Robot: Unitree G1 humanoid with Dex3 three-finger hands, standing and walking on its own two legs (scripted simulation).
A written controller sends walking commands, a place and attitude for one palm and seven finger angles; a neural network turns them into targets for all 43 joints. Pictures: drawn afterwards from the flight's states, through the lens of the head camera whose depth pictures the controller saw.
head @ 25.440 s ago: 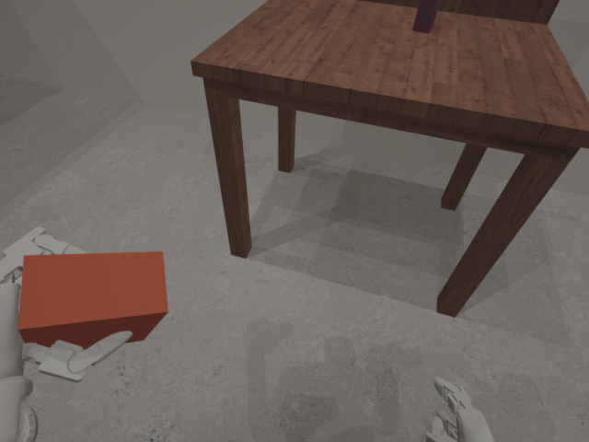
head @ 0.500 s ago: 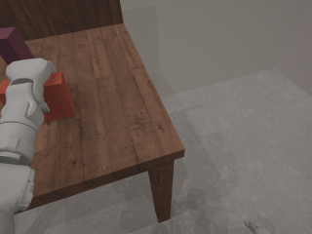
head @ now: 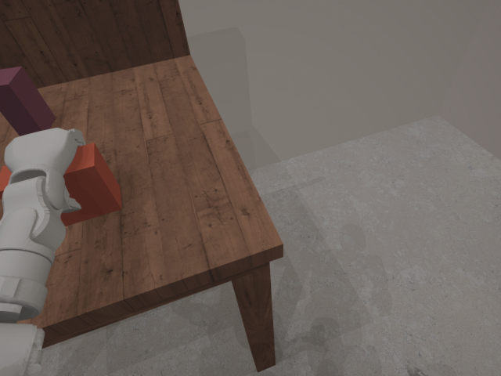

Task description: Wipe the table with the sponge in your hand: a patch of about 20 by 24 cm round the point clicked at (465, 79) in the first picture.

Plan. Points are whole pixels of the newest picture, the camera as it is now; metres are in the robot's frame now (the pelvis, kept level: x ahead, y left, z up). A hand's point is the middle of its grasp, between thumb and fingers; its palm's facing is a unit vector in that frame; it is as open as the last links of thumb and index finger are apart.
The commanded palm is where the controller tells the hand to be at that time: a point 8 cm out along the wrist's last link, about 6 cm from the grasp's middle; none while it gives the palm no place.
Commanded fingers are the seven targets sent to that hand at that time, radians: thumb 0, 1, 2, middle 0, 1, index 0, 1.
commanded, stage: wipe back along the middle lane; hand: left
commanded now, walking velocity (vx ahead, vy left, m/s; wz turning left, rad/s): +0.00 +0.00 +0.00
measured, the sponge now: (71, 195) +0.37 +0.33 +0.11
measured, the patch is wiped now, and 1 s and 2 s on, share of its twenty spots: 0.65 0.85 0.85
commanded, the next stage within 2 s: slide across to the third lane in 1.10 s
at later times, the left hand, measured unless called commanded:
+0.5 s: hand (62, 188) +0.35 +0.32 +0.15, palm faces +0.03 +0.02 -1.00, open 9.9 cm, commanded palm +0.30 +0.30 +0.18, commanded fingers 0.00 0.10 1.30 -1.20 -1.60 -1.20 -1.60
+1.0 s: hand (65, 220) +0.29 +0.28 +0.15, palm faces +0.11 -0.02 -0.99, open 9.9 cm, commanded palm +0.24 +0.28 +0.17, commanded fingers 0.00 0.10 1.30 -1.20 -1.60 -1.20 -1.60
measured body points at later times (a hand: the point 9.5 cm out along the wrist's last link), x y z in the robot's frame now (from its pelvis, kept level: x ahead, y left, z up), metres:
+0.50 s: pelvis +0.00 +0.01 +0.00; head +0.01 -0.03 +0.45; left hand +0.34 +0.31 +0.20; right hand +0.19 -0.22 -0.11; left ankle -0.02 +0.11 -0.74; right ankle -0.03 -0.11 -0.74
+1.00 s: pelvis +0.00 +0.01 +0.00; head -0.01 -0.05 +0.44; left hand +0.28 +0.28 +0.20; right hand +0.24 -0.20 -0.09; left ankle -0.02 +0.11 -0.74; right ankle -0.03 -0.11 -0.74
